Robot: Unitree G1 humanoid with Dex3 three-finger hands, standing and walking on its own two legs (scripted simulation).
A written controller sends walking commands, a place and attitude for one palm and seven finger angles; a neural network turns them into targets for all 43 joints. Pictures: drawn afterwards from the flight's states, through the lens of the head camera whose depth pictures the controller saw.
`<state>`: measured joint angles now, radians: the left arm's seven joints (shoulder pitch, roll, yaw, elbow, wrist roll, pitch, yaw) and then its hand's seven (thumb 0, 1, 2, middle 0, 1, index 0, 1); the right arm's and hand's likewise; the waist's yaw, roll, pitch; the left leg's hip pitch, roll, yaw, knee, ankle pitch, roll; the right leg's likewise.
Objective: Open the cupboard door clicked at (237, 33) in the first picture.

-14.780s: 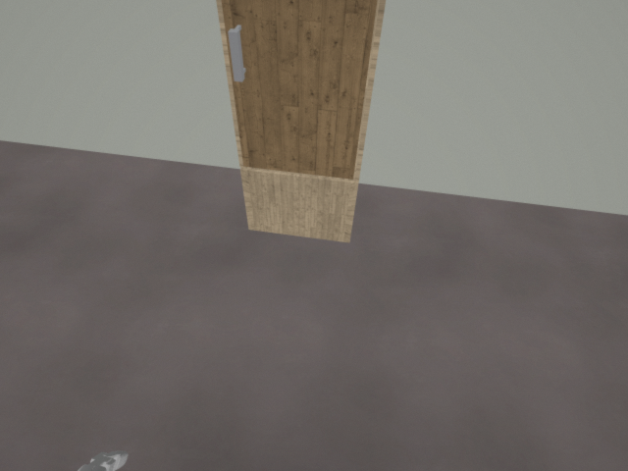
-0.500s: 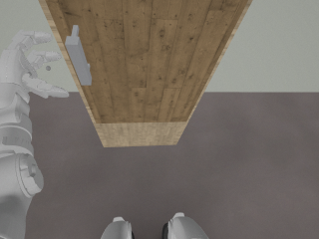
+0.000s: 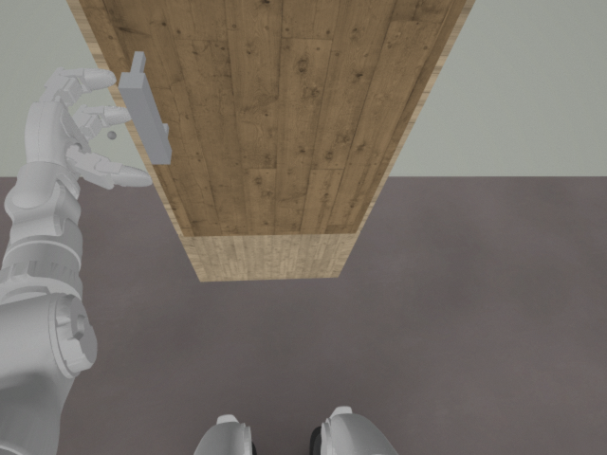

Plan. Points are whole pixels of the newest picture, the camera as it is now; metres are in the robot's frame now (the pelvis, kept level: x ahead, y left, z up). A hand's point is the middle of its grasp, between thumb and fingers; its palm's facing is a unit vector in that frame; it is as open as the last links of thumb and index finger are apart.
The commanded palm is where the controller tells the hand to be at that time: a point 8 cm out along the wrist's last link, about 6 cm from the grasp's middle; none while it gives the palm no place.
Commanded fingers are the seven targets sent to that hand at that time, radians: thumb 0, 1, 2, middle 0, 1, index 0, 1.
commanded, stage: slide the fingers in behind the handle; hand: left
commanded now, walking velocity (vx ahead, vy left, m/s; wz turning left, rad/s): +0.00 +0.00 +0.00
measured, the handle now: (151, 111) +0.54 +0.17 +0.08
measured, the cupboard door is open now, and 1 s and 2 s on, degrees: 0 0 0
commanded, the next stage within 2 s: close the thumb around the handle in 1.16 s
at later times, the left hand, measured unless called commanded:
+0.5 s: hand (123, 143) +0.49 +0.19 +0.08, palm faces +0.05 -1.00 +0.01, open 15.1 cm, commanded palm +0.47 +0.20 +0.08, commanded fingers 0.00 -0.50 0.30 -0.30 -1.20 -0.30 -1.20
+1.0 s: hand (162, 142) +0.49 +0.15 +0.08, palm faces +0.00 -1.00 +0.02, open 14.3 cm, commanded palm +0.48 +0.18 +0.08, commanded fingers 0.00 -0.50 0.30 -0.30 -1.20 -0.30 -1.20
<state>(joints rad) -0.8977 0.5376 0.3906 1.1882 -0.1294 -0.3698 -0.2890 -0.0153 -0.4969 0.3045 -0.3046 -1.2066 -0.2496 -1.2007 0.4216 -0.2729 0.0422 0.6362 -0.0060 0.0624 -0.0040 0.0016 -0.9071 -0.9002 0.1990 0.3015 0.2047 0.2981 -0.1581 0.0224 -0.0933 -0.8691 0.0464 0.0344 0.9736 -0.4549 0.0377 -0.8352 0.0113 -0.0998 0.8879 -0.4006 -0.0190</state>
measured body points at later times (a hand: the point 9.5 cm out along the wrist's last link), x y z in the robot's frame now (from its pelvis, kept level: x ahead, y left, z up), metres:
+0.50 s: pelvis +0.01 +0.00 +0.00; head +0.12 +0.01 +0.44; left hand +0.48 +0.25 +0.08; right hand +0.03 -0.27 -0.12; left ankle +0.00 +0.09 -0.68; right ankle +0.01 -0.11 -0.68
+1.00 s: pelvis +0.00 +0.00 +0.00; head +0.11 +0.02 +0.43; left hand +0.49 +0.20 +0.08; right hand +0.02 -0.26 -0.12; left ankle +0.00 +0.09 -0.68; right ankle +0.01 -0.11 -0.68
